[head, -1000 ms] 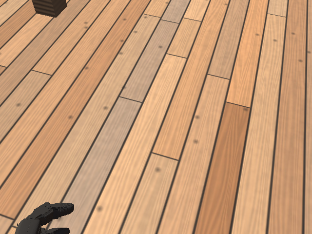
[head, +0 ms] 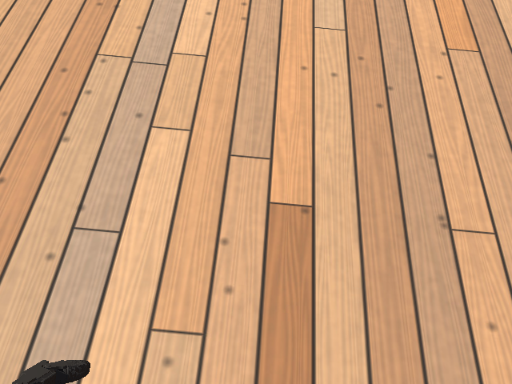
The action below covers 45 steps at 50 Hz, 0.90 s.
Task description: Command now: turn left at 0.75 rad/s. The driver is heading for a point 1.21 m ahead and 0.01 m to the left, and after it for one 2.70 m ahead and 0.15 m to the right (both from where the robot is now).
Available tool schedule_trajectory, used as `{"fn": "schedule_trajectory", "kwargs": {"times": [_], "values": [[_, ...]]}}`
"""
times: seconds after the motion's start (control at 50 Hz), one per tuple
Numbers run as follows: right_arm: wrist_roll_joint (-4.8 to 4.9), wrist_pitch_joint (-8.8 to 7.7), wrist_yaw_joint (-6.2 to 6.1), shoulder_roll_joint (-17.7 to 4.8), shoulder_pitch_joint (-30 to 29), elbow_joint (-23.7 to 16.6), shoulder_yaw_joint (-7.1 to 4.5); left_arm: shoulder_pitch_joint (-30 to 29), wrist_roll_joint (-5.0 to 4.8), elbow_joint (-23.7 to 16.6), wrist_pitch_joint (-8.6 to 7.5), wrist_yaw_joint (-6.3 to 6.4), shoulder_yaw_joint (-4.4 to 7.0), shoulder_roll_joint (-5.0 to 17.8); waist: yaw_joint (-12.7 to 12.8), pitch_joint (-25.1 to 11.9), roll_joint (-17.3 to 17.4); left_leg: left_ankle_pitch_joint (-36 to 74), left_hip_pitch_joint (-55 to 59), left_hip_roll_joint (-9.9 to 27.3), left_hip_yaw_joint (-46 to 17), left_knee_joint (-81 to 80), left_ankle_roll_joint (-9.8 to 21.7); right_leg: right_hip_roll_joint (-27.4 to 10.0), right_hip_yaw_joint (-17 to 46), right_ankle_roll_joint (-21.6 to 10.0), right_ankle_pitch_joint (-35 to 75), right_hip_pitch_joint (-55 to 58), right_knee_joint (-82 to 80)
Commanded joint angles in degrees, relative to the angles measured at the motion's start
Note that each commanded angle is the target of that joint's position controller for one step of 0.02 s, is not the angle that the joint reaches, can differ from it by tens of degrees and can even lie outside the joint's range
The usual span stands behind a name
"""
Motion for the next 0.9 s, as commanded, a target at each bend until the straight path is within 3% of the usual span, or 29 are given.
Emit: {"fn": "schedule_trajectory", "kwargs": {"times": [0.02, 0.14, 0.18, 0.2, 0.22, 0.24, 0.26, 0.28, 0.3, 0.34, 0.4, 0.42, 0.44, 0.48, 0.52, 0.54, 0.56, 0.58, 0.6, 0.62, 0.64, 0.66, 0.72, 0.82, 0.86, 0.9], "values": [[0.04, 1.23, -1.46, -10.1, -2.8, -5.4, -3.25, -2.8, -0.63, -4.5, -1.69, -0.64, 0.71, 1.4, 1.3, -10.3, 9.0, 26.5, 15.0, 10.8, -16.5, -4.2, 9.5, -0.2, 0.6, 1.2, 3.3, -5.6, -7.8], [0.32, 2.10, -1.25, -11.3, -4.7, -7.4, -4.21, 0.5, -1.08, -1.9, -2.92, -1.70, 1.78, 3.8, 1.7, -10.4, 12.9, 19.1, 7.8, 8.9, -22.9, -4.2, 8.2, 0.6, 1.5, 0.7, 9.0, 6.5, -24.9], [0.98, 2.24, -1.14, -10.8, -7.0, -8.3, -4.01, 3.5, -1.19, -0.4, -3.37, -1.80, 2.51, 4.7, 3.6, -9.8, 13.1, 12.7, 4.6, 6.7, -23.7, -2.7, 6.2, -0.4, 0.8, -0.2, 16.0, 12.9, -35.3], [1.12, 2.25, -1.18, -9.2, -6.6, -8.6, -3.40, 6.0, -1.32, 0.6, -3.40, -1.60, 3.09, 5.9, 4.2, -11.6, 10.7, -3.0, -0.7, 4.1, -21.9, -0.8, 4.3, -3.8, 1.8, -1.6, 19.0, 20.6, -40.2], [0.33, 2.38, -0.88, -5.5, -1.3, -7.6, -2.28, 6.4, -1.05, -0.2, -2.97, -1.09, 3.64, 8.7, 2.5, -14.2, -0.5, -24.8, -10.4, -2.0, -14.2, 11.0, 1.8, -15.7, 14.0, -6.1, 6.9, 30.1, -42.0], [0.03, 1.48, -0.69, -5.2, -1.4, -9.0, -1.99, 7.8, 1.36, -0.5, -3.05, -1.63, 3.64, 11.6, 2.3, -10.4, -10.9, -23.0, -21.4, -6.5, -6.5, 24.3, 0.8, -24.8, 30.9, -12.3, -11.2, 26.4, -48.0], [-0.07, 0.08, -0.57, -7.0, -2.7, -9.8, -1.99, 4.9, 2.37, -1.0, -4.18, -1.95, 3.59, 11.5, 0.7, -4.9, -12.7, -17.7, -25.8, -0.2, -4.1, 31.9, 0.3, -27.5, 37.6, -16.0, -21.1, 20.6, -50.7], [-0.84, -0.67, -0.58, -8.4, -2.9, -8.2, -1.86, 4.1, 1.22, -0.8, -4.77, -1.68, 2.41, 7.7, 1.3, -1.9, -8.5, -13.4, -25.5, 1.4, -2.3, 34.2, -0.7, -25.0, 32.7, -15.4, -19.1, 17.9, -50.9], [-1.79, -1.34, -0.29, -7.3, -1.6, -6.3, -1.44, 5.6, 0.26, 0.2, -5.02, -1.55, 1.56, 5.8, 1.4, -1.9, -5.4, -10.3, -24.0, 2.1, -0.3, 35.3, -1.9, -21.9, 28.2, -13.9, -15.0, 18.3, -50.8], [-2.51, -3.40, 0.66, -5.8, -4.6, -7.0, -0.77, 10.4, -0.89, 1.8, -5.28, -1.44, 1.28, 7.0, 3.3, -0.2, -3.6, -4.7, -24.4, 4.5, 4.6, 35.2, -2.6, -18.7, 24.3, -14.3, -8.5, 17.3, -51.3], [-1.98, -6.04, 0.68, -3.1, -11.2, -9.3, 0.39, 15.5, -1.39, 2.4, -5.30, -1.28, 1.08, 7.1, 6.0, 0.5, -5.4, -1.1, -21.0, 3.9, 7.3, 23.8, -3.6, -15.3, 21.4, -15.3, -0.9, 15.9, -51.3], [-6.93, -3.45, 3.41, -3.5, -11.0, -8.8, 0.89, 16.8, 1.60, 5.0, -4.16, -2.62, 2.26, 10.3, 5.4, 0.0, -4.9, -4.4, -16.9, 2.1, 10.4, 20.3, -4.0, -12.3, 18.6, -13.9, -1.2, 13.2, -50.0], [-6.23, -2.57, 4.50, -2.3, -11.1, -9.1, 1.03, 16.6, 1.46, 4.9, -3.46, -3.03, 2.61, 10.6, 5.4, 0.1, -8.0, -7.0, -12.6, 0.9, 11.4, 15.9, -4.2, -10.9, 17.5, -13.7, -0.6, 10.5, -49.6], [-3.98, -2.18, 4.63, -1.8, -10.8, -9.5, 1.36, 15.2, 0.96, 4.9, -2.64, -3.35, 2.64, 10.2, 4.4, 0.1, -10.8, -10.0, -3.4, -1.0, 12.2, 8.3, -4.7, -10.1, 17.5, -14.0, 0.5, 5.0, -48.5], [-2.75, -2.94, 2.83, -2.2, -6.9, -8.3, 1.22, 13.9, 0.68, 5.0, -2.24, -3.34, 2.58, 9.3, 1.6, -1.1, -8.9, -2.2, 7.6, -0.4, 10.8, -1.5, -3.5, -10.4, 19.5, -13.5, 1.6, 1.3, -45.0], [-2.85, -3.61, 1.53, -3.7, -3.6, -7.0, 0.79, 13.7, 0.46, 5.1, -2.32, -3.12, 2.40, 8.1, -0.1, -1.9, -5.4, 0.6, 16.3, 0.5, 10.4, -5.7, -2.3, -9.0, 18.8, -12.4, 2.2, -3.0, -41.2], [-3.20, -4.42, 0.34, -6.5, 2.6, -5.5, 0.03, 12.3, -0.01, 4.6, -2.96, -3.04, 2.09, 6.2, -3.2, -4.9, -2.2, -1.2, 29.1, 5.0, 7.7, -4.5, -1.3, -6.9, 15.9, -10.5, 0.5, -11.3, -33.8], [-4.28, -5.03, -0.56, -10.8, 10.3, -5.2, -0.78, 12.5, -0.59, 3.3, -3.87, -3.16, 0.60, 0.9, -6.5, -11.9, 8.6, -19.6, 38.4, 19.5, -7.5, -9.1, 0.5, -2.1, 7.8, -8.7, -4.2, -16.5, -15.1], [-5.07, -4.33, -0.97, -17.3, 9.2, -4.7, -2.58, 8.7, -1.49, -0.6, -4.13, -2.90, -0.19, 0.2, -5.8, -10.9, 17.1, -35.5, 33.3, 30.8, -26.5, -15.9, 5.1, -2.1, 1.1, -7.7, -0.3, -27.3, -3.4], [-5.13, -4.46, -0.46, -12.4, 6.3, -5.1, -1.71, 5.9, 0.04, -0.4, -3.48, -2.94, 0.20, 3.7, -4.5, -7.0, 8.5, -35.0, 27.5, 29.6, -24.9, -15.1, 5.9, -7.6, 1.0, -7.8, 4.6, -28.1, 3.7], [-4.67, -4.80, 0.07, -8.1, 4.0, -5.4, -0.28, 6.2, 0.89, 0.6, -3.24, -3.76, 0.53, 3.8, -2.7, -4.5, 6.9, -29.4, 24.2, 25.8, -17.9, -15.0, 5.0, -8.1, 0.4, -7.4, 8.2, -28.0, 5.5], [-4.56, -4.97, 0.45, -5.8, 2.8, -5.4, 0.46, 8.6, 1.25, 2.1, -2.83, -4.64, 0.68, 3.9, -1.0, -4.2, 7.0, -23.8, 21.8, 22.9, -11.3, -16.0, 3.9, -9.3, -0.5, -6.7, 10.6, -25.6, 6.3], [-3.74, -5.86, 0.66, -4.8, 5.2, -2.9, 0.82, 6.9, 1.87, 2.2, -1.45, -6.65, 0.54, 3.2, 0.0, -0.7, 8.8, -12.3, 18.2, 18.7, 1.2, -19.1, 3.4, -11.1, -2.9, -5.9, 16.3, -26.8, 11.9], [-3.90, -7.45, 1.32, -3.0, 8.6, 1.4, 1.13, -1.8, 1.75, -0.6, -0.63, -7.81, -0.29, 2.8, 0.7, 4.9, 7.7, 1.0, 16.9, 17.8, 14.1, -22.0, 3.0, -12.3, -4.3, -6.6, 23.7, -29.4, 8.2], [-4.06, -7.67, 1.07, -3.3, 9.1, 2.8, 1.05, -6.1, 1.84, -2.0, -0.67, -8.53, -1.06, 2.6, 0.5, 6.9, 6.6, 6.5, 15.9, 16.9, 19.5, -23.5, 2.3, -12.4, -8.4, -8.2, 25.6, -25.8, 0.7], [-4.03, -7.44, 0.69, -4.6, 11.2, 4.6, 0.84, -10.3, 1.76, -3.3, -0.85, -9.03, -2.06, 1.5, -0.4, 8.1, 5.1, 19.4, 17.2, 16.5, 23.9, -22.8, 1.6, -10.9, -13.3, -10.7, 24.3, -20.8, -7.1]]}}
